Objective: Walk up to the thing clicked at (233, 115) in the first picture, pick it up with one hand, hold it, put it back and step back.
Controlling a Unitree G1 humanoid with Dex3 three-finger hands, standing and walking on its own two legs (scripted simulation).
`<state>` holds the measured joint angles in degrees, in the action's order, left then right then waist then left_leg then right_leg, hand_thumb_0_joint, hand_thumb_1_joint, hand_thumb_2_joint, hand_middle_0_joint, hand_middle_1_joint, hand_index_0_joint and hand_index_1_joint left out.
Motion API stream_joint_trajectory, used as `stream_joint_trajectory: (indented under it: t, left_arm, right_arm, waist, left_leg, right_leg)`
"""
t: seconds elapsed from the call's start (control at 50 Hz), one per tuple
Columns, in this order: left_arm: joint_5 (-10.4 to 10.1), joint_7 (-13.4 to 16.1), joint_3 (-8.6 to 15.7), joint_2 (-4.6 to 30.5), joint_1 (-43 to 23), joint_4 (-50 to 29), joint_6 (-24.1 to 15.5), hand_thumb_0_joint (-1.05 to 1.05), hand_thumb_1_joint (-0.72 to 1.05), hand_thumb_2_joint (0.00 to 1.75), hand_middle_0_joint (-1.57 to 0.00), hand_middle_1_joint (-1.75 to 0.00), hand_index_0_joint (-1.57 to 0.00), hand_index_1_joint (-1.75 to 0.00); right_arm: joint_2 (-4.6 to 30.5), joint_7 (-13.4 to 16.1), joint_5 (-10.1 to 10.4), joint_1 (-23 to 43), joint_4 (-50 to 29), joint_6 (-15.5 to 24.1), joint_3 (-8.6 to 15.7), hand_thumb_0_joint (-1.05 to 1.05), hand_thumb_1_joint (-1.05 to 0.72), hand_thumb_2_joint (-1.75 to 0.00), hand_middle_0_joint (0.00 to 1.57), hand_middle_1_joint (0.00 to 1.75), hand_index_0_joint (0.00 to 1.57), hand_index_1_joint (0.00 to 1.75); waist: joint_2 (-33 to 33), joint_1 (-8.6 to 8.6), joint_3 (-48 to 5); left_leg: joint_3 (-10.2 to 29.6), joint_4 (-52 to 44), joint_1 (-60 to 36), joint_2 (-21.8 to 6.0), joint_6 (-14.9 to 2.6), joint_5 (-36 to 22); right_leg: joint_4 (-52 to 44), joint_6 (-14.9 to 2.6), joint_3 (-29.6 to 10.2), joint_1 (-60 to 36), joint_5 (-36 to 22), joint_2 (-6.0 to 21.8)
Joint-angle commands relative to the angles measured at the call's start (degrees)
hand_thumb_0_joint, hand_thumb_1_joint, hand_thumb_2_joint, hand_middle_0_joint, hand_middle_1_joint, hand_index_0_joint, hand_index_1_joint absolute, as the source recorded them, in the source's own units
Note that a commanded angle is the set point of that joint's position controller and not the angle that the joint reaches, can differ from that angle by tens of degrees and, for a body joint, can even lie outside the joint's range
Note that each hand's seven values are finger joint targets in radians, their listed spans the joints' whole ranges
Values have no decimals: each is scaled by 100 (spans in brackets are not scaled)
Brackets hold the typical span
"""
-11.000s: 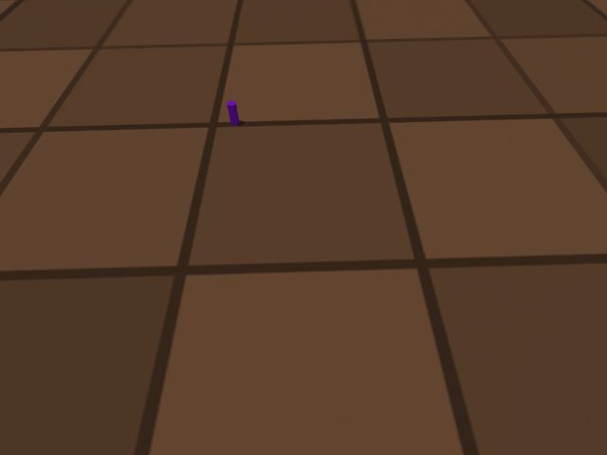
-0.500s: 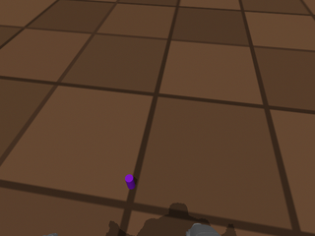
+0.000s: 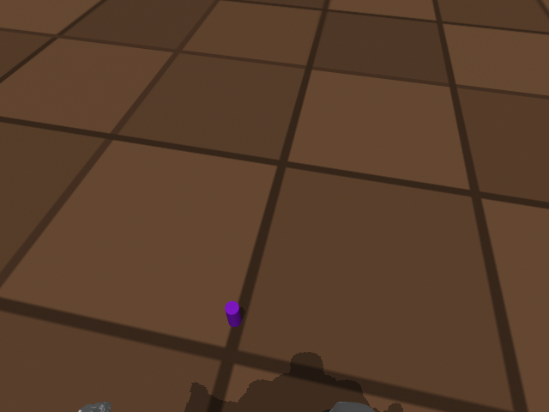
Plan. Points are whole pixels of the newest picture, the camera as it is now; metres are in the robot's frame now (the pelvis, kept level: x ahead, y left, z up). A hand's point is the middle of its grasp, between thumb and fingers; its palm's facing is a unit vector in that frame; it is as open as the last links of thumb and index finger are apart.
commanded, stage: walk up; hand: left
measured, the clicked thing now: (233, 314) +0.50 +0.17 -0.70
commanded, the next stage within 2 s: none
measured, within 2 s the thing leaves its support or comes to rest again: neither
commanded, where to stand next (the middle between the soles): +0.12 -0.04 m, yaw -1 degrees
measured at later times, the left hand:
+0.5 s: hand out of the picture +0.11 +0.24 -0.14, palm faces +0.00 -0.94 -0.34, open 7.4 cm
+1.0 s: hand out of the picture +0.11 +0.25 -0.13, palm faces -0.05 -0.92 -0.39, open 7.4 cm
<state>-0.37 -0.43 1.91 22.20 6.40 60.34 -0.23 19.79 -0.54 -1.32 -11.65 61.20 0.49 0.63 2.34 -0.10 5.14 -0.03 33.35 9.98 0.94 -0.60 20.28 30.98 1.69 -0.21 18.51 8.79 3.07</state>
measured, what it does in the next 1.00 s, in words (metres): lifts its left foot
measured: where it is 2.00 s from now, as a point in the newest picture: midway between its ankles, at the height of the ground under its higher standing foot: outside the picture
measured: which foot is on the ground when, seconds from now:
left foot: down 0.00-0.80, up 0.82-1.00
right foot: down 0.00-1.00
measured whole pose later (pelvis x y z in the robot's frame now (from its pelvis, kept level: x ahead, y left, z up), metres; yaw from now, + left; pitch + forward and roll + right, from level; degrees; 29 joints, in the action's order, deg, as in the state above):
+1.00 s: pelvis +0.08 -0.02 +0.01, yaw -2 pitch -4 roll +0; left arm 1.1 -0.5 2.1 20.8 15.5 57.0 -3.0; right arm 24.0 -1.7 -1.5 -11.8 55.9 -0.1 3.6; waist -2.2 -1.2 8.2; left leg 1.1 48.2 22.5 -2.8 -1.3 24.0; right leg 25.9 -0.4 -0.1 8.5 13.6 0.3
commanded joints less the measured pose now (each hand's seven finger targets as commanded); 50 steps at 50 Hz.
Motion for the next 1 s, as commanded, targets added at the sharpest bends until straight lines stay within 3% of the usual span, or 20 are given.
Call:
stream_joint_trajectory:
  t: [0.0, 0.1, 0.2, 0.34, 0.5, 0.54, 0.56, 0.6, 0.64, 0.68, 0.7, 0.72, 0.74, 0.76, 0.78, 0.8, 0.82, 0.88, 0.94, 0.98]
  left_arm:
    - [-8, 53, 97, 988, -459, -307, -150, 0, 90, 90, -20, -30, -20, -30]
    - [0, 44, 58, 1013, -424, -32, -148, 0, 90, 90, -20, -30, -20, -30]
    - [11, 82, 52, 1028, -468, 95, -201, 0, 90, 90, -20, -30, -20, -30]
    - [34, 95, 59, 975, -544, 210, -191, 0, 90, 90, -20, -30, -20, -30]
    - [75, 100, 109, 950, -564, 232, -207, 0, 90, 90, -20, -30, -20, -30]
    - [79, 99, 109, 938, -567, 234, -208, 0, 90, 90, -20, -30, -20, -30]
    - [173, 11, 232, 1192, -222, 39, -229, 0, 90, 90, -20, -30, -20, -30]
    - [238, -50, 305, 1191, -149, 29, -201, 0, 90, 90, -20, -30, -20, -30]
    - [248, -101, 307, 1048, -347, -166, -205, 0, 90, 90, -20, -30, -20, -30]
    - [249, -101, 297, 909, -316, -346, -266, 0, 90, 90, -20, -30, -20, -30]
    - [237, -84, 293, 888, -118, -395, -331, 0, 90, 90, -20, -30, -20, -30]
    - [208, -61, 310, 944, 103, -361, -379, 0, 90, 90, -20, -30, -20, -30]
    - [192, -36, 401, 1124, 625, -229, -388, 0, 90, 90, -20, -30, -20, -30]
    - [201, -12, 537, 1536, 1151, -145, -406, 0, 90, 90, -20, -30, -20, -30]
    - [219, -2, 621, 1912, 1325, -203, -434, 0, 90, 90, -20, -30, -20, -30]
    - [243, 12, 658, 2039, 1110, -397, -440, 0, 90, 90, -20, -30, -20, -30]
    - [203, 26, 613, 1888, 1073, -507, -441, 0, 90, 90, -20, -30, -20, -30]
    - [120, 72, 465, 1524, 819, -711, -481, 0, 90, 90, -20, -30, -20, -30]
    - [131, 143, 326, 1283, 531, -853, -438, 0, 90, 90, -20, -30, -20, -30]
    - [88, 170, 261, 1217, 316, -919, -348, 0, 90, 90, -20, -30, -20, -30]
  right_arm:
    - [1319, 100, 61, 526, -397, 130, 302, 0, -90, -90, 20, 30, 20, 30]
    - [1318, 99, 77, 708, -276, 97, 301, 0, -90, -90, 20, 30, 20, 30]
    - [1278, 99, 113, 721, -149, 86, 315, 0, -90, -90, 20, 30, 20, 30]
    - [1206, 73, 106, 977, -77, 32, 290, 0, -90, -90, 20, 30, 20, 30]
    - [1215, 62, 96, 1017, -19, 36, 305, 0, -90, -90, 20, 30, 20, 30]
    - [1189, 55, 90, 1032, -22, 25, 303, 0, -90, -90, 20, 30, 20, 30]
    - [1474, -22, -7, 571, -189, 98, 434, 0, -90, -90, 20, 30, 20, 30]
    - [1545, -80, -69, 397, -178, 93, 478, 0, -90, -90, 20, 30, 20, 30]
    - [1535, -98, -93, 317, -283, 93, 514, 0, -90, -90, 20, 30, 20, 30]
    - [1581, -61, -78, 521, -480, 158, 552, 0, -90, -90, 20, 30, 20, 30]
    - [1558, -52, -56, 534, -563, 183, 539, 0, -90, -90, 20, 30, 20, 30]
    - [1459, -50, -31, 459, -631, 188, 504, 0, -90, -90, 20, 30, 20, 30]
    - [1326, -67, -1, 607, -792, 192, 479, 0, -90, -90, 20, 30, 20, 30]
    - [1176, -95, 14, 664, -963, 170, 433, 0, -90, -90, 20, 30, 20, 30]
    - [1166, -82, -32, 575, -1017, 99, 444, 0, -90, -90, 20, 30, 20, 30]
    - [1337, -46, -68, 486, -1008, 73, 493, 0, -90, -90, 20, 30, 20, 30]
    - [1407, -36, -75, 402, -1012, 117, 530, 0, -90, -90, 20, 30, 20, 30]
    - [1302, -114, -26, -35, -936, 92, 529, 0, -90, -90, 20, 30, 20, 30]
    - [1096, -87, 37, -193, -853, -4, 479, 0, -90, -90, 20, 30, 20, 30]
    - [1017, -53, 126, -136, -819, -14, 469, 0, -90, -90, 20, 30, 20, 30]
  waist:
    - [-751, -38, -548]
    - [-492, -60, -464]
    - [-222, 28, -852]
    - [-203, -11, -588]
    - [-163, 3, -781]
    - [-135, -7, -704]
    - [-126, 72, -1143]
    - [-353, 36, -443]
    - [-543, 127, 232]
    - [-743, 37, 519]
    - [-725, -56, 361]
    - [-559, -93, -20]
    - [-205, -304, -384]
    - [582, -479, -387]
    - [713, -515, -330]
    - [492, -420, 12]
    - [219, -350, 148]
    - [294, -65, -101]
    - [390, 68, -342]
    - [614, 57, -403]
  left_leg:
    - [743, -1435, 442, -834, -230, -807]
    - [629, -1546, 427, -786, -175, -706]
    - [360, -1398, -262, -733, -115, -1676]
    - [389, -1698, -195, -731, -96, -1118]
    - [288, -1779, -403, -758, -57, -1324]
    - [306, -1785, -404, -739, -58, -1198]
    - [165, -1514, -507, -566, -354, 903]
    - [589, -1754, -122, -718, -565, 2393]
    - [1021, -2080, 32, -1026, -729, 2486]
    - [1177, -1928, -287, -1412, -878, 764]
    - [943, -1411, -487, -1345, -885, -531]
    - [563, -876, -306, -1067, -737, -1128]
    - [147, -188, 459, -664, -501, -835]
    - [-280, 1078, 1687, -81, -260, 94]
    - [-65, 2027, 2313, 46, -214, 1392]
    - [310, 2219, 2378, -243, -219, 1484]
    - [441, 2263, 2350, -388, -232, 1271]
    - [476, 2187, 1968, -626, -181, 689]
    - [195, 1214, 1045, -547, 3, 218]
    - [0, 743, 455, -409, 84, -368]
  right_leg:
    - [-336, -373, -252, -823, -302, 230]
    - [-618, -345, -353, -1046, -545, 308]
    - [-735, -341, -417, -1158, -1471, 469]
    - [-1008, -243, -511, -1061, -815, 457]
    - [-1083, -234, -471, -1239, -1152, 489]
    - [-1164, -222, -533, -1170, -931, 483]
    - [-885, -436, -342, -1328, 1462, 111]
    - [-672, -451, -392, -428, 2767, 9]
    - [-254, -380, -172, 283, 2271, -172]
    - [185, -330, 120, 481, 985, -239]
    - [-139, -357, 117, 282, 660, -193]
    - [-429, -440, 30, -413, 103, -192]
    - [-699, -628, -497, -1448, 251, -31]
    - [-1394, -943, -1958, -2340, 1072, 760]
    - [-1944, -1411, -3220, -2438, 1840, 1643]
    - [-1923, -1741, -3575, -2023, 1568, 2044]
    - [-1774, -1810, -3321, -1850, 730, 1976]
    - [-1562, -1423, -1823, -1652, -781, 1380]
    - [-1020, -1236, -760, -985, -2615, 963]
    - [-643, -1111, -397, -534, -3020, 811]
